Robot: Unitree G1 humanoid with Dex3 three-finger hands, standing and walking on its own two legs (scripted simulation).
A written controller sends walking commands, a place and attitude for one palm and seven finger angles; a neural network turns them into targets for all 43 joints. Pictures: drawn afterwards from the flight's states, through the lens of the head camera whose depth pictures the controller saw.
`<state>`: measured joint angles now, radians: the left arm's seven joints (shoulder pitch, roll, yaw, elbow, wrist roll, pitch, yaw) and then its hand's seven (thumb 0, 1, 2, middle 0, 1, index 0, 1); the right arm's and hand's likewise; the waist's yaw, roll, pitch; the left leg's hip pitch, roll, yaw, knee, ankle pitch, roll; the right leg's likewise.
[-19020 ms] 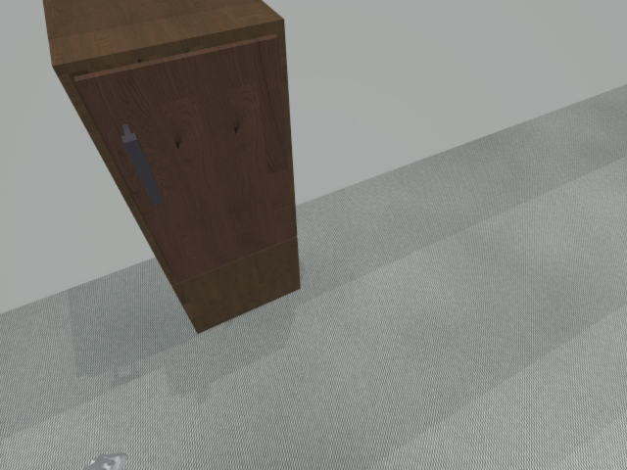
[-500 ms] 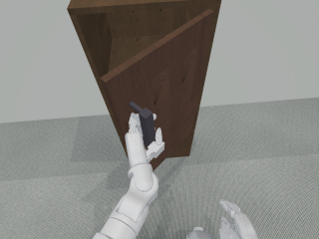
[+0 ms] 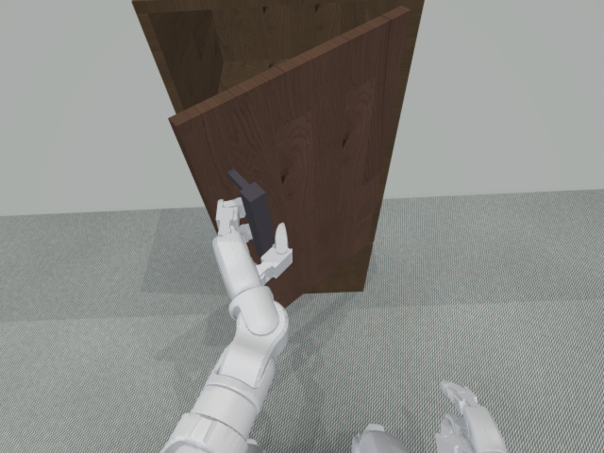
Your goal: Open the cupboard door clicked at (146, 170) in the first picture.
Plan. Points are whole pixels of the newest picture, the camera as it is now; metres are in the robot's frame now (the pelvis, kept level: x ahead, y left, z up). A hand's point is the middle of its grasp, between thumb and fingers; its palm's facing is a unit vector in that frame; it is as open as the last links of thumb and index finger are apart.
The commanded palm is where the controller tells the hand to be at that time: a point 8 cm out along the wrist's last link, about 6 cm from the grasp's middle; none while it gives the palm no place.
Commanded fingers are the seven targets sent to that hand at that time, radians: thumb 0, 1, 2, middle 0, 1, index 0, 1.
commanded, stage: open thumb and fingers to let go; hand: left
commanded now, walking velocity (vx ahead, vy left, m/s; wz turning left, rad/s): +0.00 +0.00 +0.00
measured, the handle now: (252, 219) +0.42 +0.08 +0.06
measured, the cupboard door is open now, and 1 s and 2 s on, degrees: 38 39 41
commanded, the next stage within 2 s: slide the hand sideways off the handle in 0.60 s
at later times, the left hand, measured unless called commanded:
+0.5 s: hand (280, 248) +0.37 +0.04 +0.05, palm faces +0.40 -0.92 -0.06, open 14.7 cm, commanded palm +0.32 +0.07 +0.04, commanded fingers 0.00 -0.50 0.30 -0.17 -0.45 -0.17 -0.45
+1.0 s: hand (277, 269) +0.34 +0.04 +0.05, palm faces -0.05 -1.00 +0.00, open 16.4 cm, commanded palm +0.30 +0.09 +0.04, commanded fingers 0.00 -0.50 0.30 -0.15 -0.30 -0.15 -0.30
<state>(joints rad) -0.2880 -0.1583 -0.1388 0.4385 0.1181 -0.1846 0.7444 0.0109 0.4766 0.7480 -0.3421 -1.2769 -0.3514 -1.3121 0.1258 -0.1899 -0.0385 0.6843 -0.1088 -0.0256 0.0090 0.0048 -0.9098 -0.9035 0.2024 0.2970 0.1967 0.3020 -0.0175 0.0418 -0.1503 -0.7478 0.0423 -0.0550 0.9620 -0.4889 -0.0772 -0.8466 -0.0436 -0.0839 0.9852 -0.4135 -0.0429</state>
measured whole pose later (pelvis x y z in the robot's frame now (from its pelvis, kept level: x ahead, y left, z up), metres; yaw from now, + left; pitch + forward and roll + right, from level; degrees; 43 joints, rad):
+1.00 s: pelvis -0.02 +0.04 +0.00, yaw -1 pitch +14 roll +1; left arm -0.33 -0.07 -0.19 0.55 -0.01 -0.40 0.30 -0.01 -0.51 0.30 -0.15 -0.34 -0.11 -0.35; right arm 0.25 -0.22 -0.02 0.63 -0.05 -0.09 0.01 0.00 -0.91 -0.90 0.20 0.30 0.20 0.30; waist -0.02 0.05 -0.10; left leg -0.77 0.01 -0.01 1.02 -0.49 -0.02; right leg -0.86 -0.07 -0.03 0.99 -0.38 0.01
